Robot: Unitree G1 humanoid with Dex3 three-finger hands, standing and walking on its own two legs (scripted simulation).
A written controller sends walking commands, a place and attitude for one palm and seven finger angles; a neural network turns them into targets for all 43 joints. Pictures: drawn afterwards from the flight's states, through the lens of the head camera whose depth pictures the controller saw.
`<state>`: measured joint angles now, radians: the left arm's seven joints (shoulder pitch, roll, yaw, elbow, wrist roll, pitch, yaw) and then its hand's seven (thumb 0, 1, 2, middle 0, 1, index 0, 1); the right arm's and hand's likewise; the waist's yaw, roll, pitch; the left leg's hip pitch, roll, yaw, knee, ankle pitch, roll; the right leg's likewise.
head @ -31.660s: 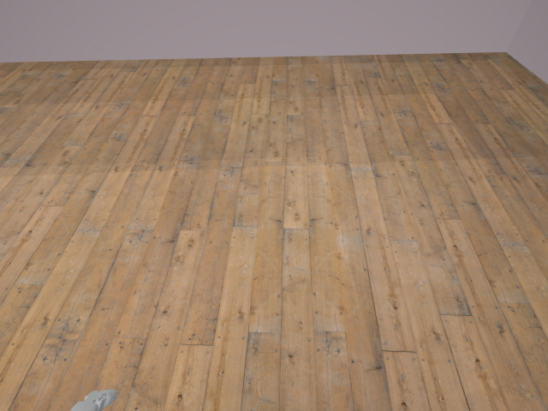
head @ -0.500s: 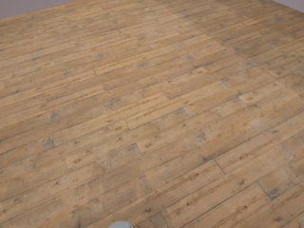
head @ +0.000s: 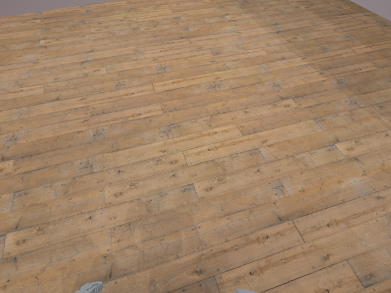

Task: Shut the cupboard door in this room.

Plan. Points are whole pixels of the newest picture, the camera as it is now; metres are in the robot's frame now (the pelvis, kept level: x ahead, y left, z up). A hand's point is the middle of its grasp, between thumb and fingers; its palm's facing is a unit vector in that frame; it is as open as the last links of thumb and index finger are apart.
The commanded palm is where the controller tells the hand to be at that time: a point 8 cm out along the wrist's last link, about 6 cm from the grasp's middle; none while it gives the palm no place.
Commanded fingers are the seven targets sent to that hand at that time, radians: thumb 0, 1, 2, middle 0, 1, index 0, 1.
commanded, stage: turn or walk to find it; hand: left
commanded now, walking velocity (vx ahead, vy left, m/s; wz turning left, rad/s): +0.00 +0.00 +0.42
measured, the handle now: out of the picture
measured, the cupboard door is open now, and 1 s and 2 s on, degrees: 88 88 88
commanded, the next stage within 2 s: none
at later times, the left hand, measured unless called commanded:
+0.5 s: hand out of the picture -0.03 +0.17 -0.16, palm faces +0.28 -0.92 -0.27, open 7.3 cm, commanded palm none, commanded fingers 0.00 0.90 0.90 -0.20 -0.30 -0.20 -0.30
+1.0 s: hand out of the picture -0.04 +0.20 -0.16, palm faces +0.43 -0.87 -0.25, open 7.3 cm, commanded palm none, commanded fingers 0.00 0.90 0.90 -0.20 -0.30 -0.20 -0.30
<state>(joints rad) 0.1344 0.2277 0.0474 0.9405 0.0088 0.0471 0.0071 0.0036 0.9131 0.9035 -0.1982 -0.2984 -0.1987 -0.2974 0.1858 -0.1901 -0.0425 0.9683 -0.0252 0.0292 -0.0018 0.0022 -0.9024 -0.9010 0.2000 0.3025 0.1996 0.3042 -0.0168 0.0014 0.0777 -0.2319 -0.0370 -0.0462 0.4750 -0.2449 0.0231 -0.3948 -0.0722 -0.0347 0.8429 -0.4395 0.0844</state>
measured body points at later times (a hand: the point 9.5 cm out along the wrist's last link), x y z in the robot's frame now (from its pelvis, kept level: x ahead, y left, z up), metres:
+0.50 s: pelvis -0.02 -0.04 +0.00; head +0.02 -0.04 +0.45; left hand -0.05 +0.22 -0.14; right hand +0.11 -0.27 -0.16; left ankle -0.08 +0.11 -0.70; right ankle +0.00 -0.12 -0.74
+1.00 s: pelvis -0.04 -0.03 +0.00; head +0.01 -0.01 +0.45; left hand -0.06 +0.24 -0.14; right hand +0.12 -0.22 -0.15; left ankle -0.08 +0.08 -0.74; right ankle +0.01 -0.15 -0.71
